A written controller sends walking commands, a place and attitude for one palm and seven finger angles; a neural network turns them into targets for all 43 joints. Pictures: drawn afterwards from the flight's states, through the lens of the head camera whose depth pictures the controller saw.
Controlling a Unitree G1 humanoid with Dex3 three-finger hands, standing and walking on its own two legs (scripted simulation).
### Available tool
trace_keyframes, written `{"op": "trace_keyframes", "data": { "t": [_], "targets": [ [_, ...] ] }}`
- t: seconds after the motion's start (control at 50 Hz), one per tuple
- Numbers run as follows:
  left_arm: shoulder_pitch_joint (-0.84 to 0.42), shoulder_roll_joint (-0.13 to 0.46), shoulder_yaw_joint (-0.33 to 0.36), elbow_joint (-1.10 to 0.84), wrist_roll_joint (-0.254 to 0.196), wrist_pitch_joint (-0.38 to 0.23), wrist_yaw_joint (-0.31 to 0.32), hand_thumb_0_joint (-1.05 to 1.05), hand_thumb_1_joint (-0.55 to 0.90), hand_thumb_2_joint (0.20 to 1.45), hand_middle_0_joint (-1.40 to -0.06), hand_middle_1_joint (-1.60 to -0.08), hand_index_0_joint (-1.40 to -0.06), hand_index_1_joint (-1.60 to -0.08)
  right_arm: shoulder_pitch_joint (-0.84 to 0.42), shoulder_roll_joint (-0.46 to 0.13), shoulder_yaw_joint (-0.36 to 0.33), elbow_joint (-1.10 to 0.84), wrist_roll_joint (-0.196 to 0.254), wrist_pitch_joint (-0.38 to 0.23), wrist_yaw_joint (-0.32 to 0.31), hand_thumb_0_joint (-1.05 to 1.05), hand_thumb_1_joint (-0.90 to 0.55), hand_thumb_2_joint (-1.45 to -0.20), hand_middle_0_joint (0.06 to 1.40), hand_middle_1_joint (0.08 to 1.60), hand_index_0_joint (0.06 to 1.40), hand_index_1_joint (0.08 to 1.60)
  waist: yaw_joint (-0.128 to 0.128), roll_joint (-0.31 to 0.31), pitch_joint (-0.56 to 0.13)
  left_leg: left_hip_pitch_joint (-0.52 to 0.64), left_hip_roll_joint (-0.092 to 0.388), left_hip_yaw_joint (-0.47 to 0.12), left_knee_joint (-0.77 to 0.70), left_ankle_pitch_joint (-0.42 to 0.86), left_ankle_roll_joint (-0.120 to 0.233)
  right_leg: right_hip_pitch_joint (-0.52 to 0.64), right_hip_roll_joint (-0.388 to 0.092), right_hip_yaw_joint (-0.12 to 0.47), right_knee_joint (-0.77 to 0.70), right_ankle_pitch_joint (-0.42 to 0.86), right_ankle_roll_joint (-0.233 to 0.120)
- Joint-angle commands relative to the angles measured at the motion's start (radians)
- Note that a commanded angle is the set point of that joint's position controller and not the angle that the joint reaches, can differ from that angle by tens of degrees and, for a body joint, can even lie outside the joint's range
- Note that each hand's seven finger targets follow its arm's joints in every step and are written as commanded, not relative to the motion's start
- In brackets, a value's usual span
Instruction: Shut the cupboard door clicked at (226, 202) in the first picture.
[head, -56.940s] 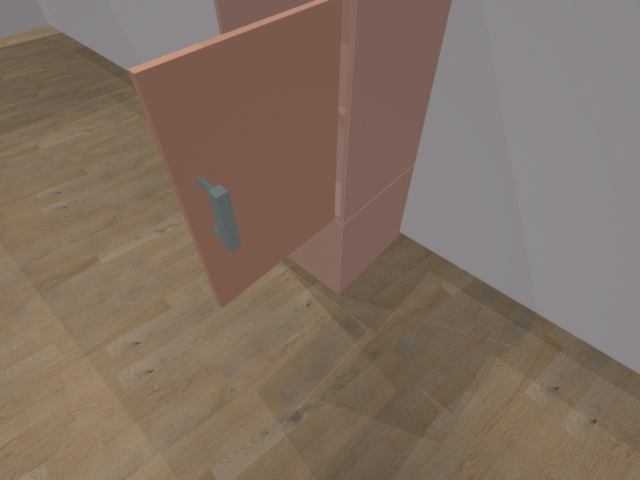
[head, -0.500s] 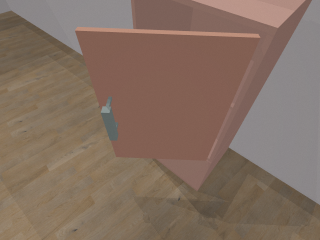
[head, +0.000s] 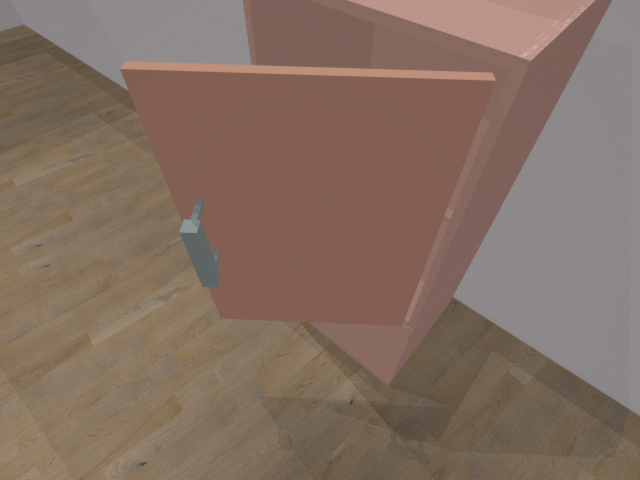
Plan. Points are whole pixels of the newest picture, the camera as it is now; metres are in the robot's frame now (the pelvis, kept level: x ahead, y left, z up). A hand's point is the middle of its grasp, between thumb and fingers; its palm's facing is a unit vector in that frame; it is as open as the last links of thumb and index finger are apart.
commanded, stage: come to a stop and stand still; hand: left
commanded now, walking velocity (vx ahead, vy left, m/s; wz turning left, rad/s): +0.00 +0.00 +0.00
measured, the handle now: (205, 244) +0.45 +0.23 -0.02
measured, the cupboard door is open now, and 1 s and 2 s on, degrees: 38 38 38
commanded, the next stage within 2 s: look again from close up in 0.48 s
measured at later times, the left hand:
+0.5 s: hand out of the picture -0.01 +0.17 -0.17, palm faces +0.02 -0.98 -0.21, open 7.4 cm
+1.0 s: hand out of the picture -0.04 +0.16 -0.17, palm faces +0.04 -0.99 -0.14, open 7.4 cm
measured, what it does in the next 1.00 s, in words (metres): stands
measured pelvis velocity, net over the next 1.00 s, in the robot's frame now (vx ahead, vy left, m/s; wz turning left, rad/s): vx -0.02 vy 0.01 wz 0.00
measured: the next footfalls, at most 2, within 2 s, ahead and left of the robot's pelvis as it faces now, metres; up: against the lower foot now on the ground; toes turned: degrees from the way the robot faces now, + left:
none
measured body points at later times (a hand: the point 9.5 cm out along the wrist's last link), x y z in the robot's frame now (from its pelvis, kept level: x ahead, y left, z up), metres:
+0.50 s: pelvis -0.03 -0.02 +0.00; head -0.05 -0.01 +0.45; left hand -0.01 +0.22 -0.15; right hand -0.06 -0.24 -0.15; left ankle +0.02 +0.11 -0.73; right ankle +0.00 -0.12 -0.73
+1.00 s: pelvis -0.02 +0.01 +0.01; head -0.02 +0.02 +0.46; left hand -0.04 +0.21 -0.16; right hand -0.02 -0.21 -0.14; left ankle +0.02 +0.11 -0.73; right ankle +0.00 -0.12 -0.73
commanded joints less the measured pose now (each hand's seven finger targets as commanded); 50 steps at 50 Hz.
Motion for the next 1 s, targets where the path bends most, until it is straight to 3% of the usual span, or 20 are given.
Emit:
{"op": "trace_keyframes", "data": {
  "t": [0.0, 0.02, 0.04, 0.06, 0.08, 0.1, 0.12, 0.14, 0.18, 0.22, 0.32, 0.5, 0.62, 0.76, 0.94, 0.98],
  "targets": [
    [0.11, 0.15, 0.001, -0.055, 0.012, -0.029, 0.015, 0.0, 0.9, 0.9, -0.2, -0.3, -0.2, -0.3, 0.053, -0.054, -0.028, -0.108, 0.009, -0.014, -0.001, 0.0, -0.9, -0.9, 0.2, 0.3, 0.2, 0.3, -0.018, -0.037, -0.157, -0.132, -0.027, -0.011, 0.092, -0.162, -0.022, 0.279, -0.219, 0.126, -0.073, 0.87, -0.153],
    [0.102, 0.152, 0.007, -0.054, 0.006, -0.023, 0.017, 0.0, 0.9, 0.9, -0.2, -0.3, -0.2, -0.3, 0.041, -0.046, -0.022, -0.107, 0.007, -0.002, 0.005, 0.0, -0.9, -0.9, 0.2, 0.3, 0.2, 0.3, -0.02, -0.06, -0.15, -0.047, -0.027, -0.011, 0.038, -0.103, -0.014, 0.189, -0.189, 0.151, -0.076, 0.703, -0.145],
    [0.05, 0.17, 0.01, -0.062, 0.0, -0.024, 0.019, 0.0, 0.9, 0.9, -0.2, -0.3, -0.2, -0.3, 0.067, -0.066, -0.028, -0.096, 0.006, 0.004, 0.008, 0.0, -0.9, -0.9, 0.2, 0.3, 0.2, 0.3, -0.052, -0.104, -0.121, 0.004, -0.027, -0.003, -0.005, -0.005, -0.011, 0.127, -0.156, 0.126, -0.073, 0.574, -0.136],
    [0.004, 0.177, 0.01, -0.073, -0.011, -0.025, 0.017, 0.0, 0.9, 0.9, -0.2, -0.3, -0.2, -0.3, 0.094, -0.108, -0.032, -0.091, 0.005, -0.001, 0.007, 0.0, -0.9, -0.9, 0.2, 0.3, 0.2, 0.3, -0.066, -0.15, -0.103, 0.069, -0.002, -0.031, -0.059, 0.094, 0.005, 0.051, -0.14, 0.113, -0.085, 0.399, -0.116],
    [-0.018, 0.166, 0.008, -0.086, -0.016, -0.021, 0.013, 0.0, 0.9, 0.9, -0.2, -0.3, -0.2, -0.3, 0.107, -0.138, -0.034, -0.088, 0.004, -0.006, 0.007, 0.0, -0.9, -0.9, 0.2, 0.3, 0.2, 0.3, -0.07, -0.107, -0.08, 0.118, 0.032, -0.067, -0.091, 0.16, 0.019, -0.032, -0.106, 0.099, -0.112, 0.178, -0.092],
    [-0.03, 0.155, 0.007, -0.099, -0.013, -0.01, 0.01, 0.0, 0.9, 0.9, -0.2, -0.3, -0.2, -0.3, 0.096, -0.141, -0.031, -0.09, 0.0, -0.007, 0.01, 0.0, -0.9, -0.9, 0.2, 0.3, 0.2, 0.3, -0.06, -0.028, -0.012, 0.079, 0.057, -0.111, -0.134, 0.13, 0.03, -0.077, -0.071, 0.093, -0.142, -0.039, -0.074],
    [-0.015, 0.134, 0.002, -0.098, -0.011, 0.003, 0.009, 0.0, 0.9, 0.9, -0.2, -0.3, -0.2, -0.3, 0.077, -0.127, -0.023, -0.087, -0.006, -0.003, 0.013, 0.0, -0.9, -0.9, 0.2, 0.3, 0.2, 0.3, -0.043, 0.034, 0.067, -0.004, 0.07, -0.145, -0.196, -0.003, 0.034, -0.098, -0.047, 0.094, -0.174, -0.231, -0.065],
    [0.014, 0.13, -0.001, -0.086, -0.007, 0.006, 0.007, 0.0, 0.9, 0.9, -0.2, -0.3, -0.2, -0.3, 0.059, -0.118, -0.018, -0.083, -0.009, -0.003, 0.013, 0.0, -0.9, -0.9, 0.2, 0.3, 0.2, 0.3, -0.027, 0.105, 0.13, -0.066, 0.064, -0.162, -0.243, -0.079, 0.038, -0.097, -0.031, 0.098, -0.186, -0.27, -0.06],
    [0.062, 0.142, 0.0, -0.068, -0.007, 0.003, 0.001, 0.0, 0.9, 0.9, -0.2, -0.3, -0.2, -0.3, 0.073, -0.128, -0.015, -0.085, -0.011, -0.001, 0.013, 0.0, -0.9, -0.9, 0.2, 0.3, 0.2, 0.3, -0.018, 0.059, 0.136, -0.106, 0.042, -0.156, -0.252, -0.147, 0.031, -0.068, -0.035, 0.116, -0.215, -0.293, -0.065],
    [0.076, 0.142, 0.001, -0.062, -0.011, 0.0, -0.003, 0.0, 0.9, 0.9, -0.2, -0.3, -0.2, -0.3, 0.121, -0.121, -0.01, -0.074, -0.012, 0.0, 0.013, 0.0, -0.9, -0.9, 0.2, 0.3, 0.2, 0.3, -0.028, -0.024, 0.081, -0.054, 0.023, -0.12, -0.214, -0.109, 0.023, -0.073, -0.058, 0.143, -0.256, -0.346, -0.075],
    [0.071, 0.137, 0.003, -0.069, -0.014, 0.0, -0.006, 0.0, 0.9, 0.9, -0.2, -0.3, -0.2, -0.3, 0.199, -0.103, -0.003, -0.035, -0.013, -0.002, 0.014, 0.0, -0.9, -0.9, 0.2, 0.3, 0.2, 0.3, -0.043, -0.045, 0.005, 0.009, 0.008, -0.091, -0.174, -0.062, 0.011, -0.088, -0.086, 0.15, -0.284, -0.378, -0.083],
    [0.126, 0.095, -0.006, -0.018, -0.018, 0.0, -0.004, 0.0, 0.9, 0.9, -0.2, -0.3, -0.2, -0.3, 0.247, -0.077, 0.011, 0.028, -0.009, -0.009, 0.008, 0.0, -0.9, -0.9, 0.2, 0.3, 0.2, 0.3, -0.026, 0.003, 0.067, -0.07, 0.032, -0.13, -0.248, -0.093, 0.013, -0.057, -0.06, 0.12, -0.259, -0.323, -0.071],
    [0.171, 0.065, -0.017, 0.023, -0.019, -0.009, -0.003, 0.0, 0.9, 0.9, -0.2, -0.3, -0.2, -0.3, 0.26, -0.062, 0.016, 0.06, -0.002, -0.018, 0.003, 0.0, -0.9, -0.9, 0.2, 0.3, 0.2, 0.3, -0.02, 0.013, 0.027, -0.052, 0.044, -0.141, -0.27, -0.06, 0.016, -0.003, -0.053, 0.102, -0.244, -0.227, -0.065],
    [0.194, 0.039, -0.026, 0.054, -0.017, -0.015, 0.001, 0.0, 0.9, 0.9, -0.2, -0.3, -0.2, -0.3, 0.25, -0.051, 0.017, 0.083, 0.003, -0.025, -0.001, 0.0, -0.9, -0.9, 0.2, 0.3, 0.2, 0.3, -0.02, 0.031, 0.028, -0.03, 0.055, -0.144, -0.286, -0.017, 0.018, 0.021, -0.049, 0.088, -0.237, -0.124, -0.058],
    [0.201, 0.023, -0.034, 0.082, -0.013, -0.02, 0.003, 0.0, 0.9, 0.9, -0.2, -0.3, -0.2, -0.3, 0.21, -0.047, 0.016, 0.097, 0.008, -0.03, -0.003, 0.0, -0.9, -0.9, 0.2, 0.3, 0.2, 0.3, -0.017, -0.006, 0.038, 0.017, 0.061, -0.137, -0.297, 0.054, 0.021, 0.033, -0.05, 0.077, -0.242, -0.043, -0.047],
    [0.194, 0.023, -0.033, 0.082, -0.013, -0.019, 0.004, 0.0, 0.9, 0.9, -0.2, -0.3, -0.2, -0.3, 0.205, -0.055, 0.016, 0.1, 0.007, -0.03, -0.003, 0.0, -0.9, -0.9, 0.2, 0.3, 0.2, 0.3, -0.019, 0.018, 0.036, 0.013, 0.06, -0.145, -0.304, 0.05, 0.02, 0.042, -0.05, 0.074, -0.235, -0.037, -0.046]
  ]
}}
